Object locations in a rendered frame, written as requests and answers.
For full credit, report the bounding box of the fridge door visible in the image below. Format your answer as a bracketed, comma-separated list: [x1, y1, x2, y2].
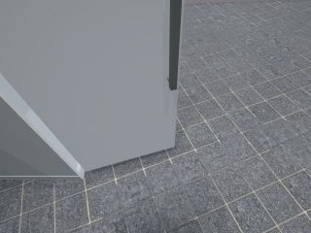
[0, 0, 185, 172]

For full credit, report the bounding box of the handle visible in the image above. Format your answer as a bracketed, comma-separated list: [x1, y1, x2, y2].
[167, 0, 182, 91]

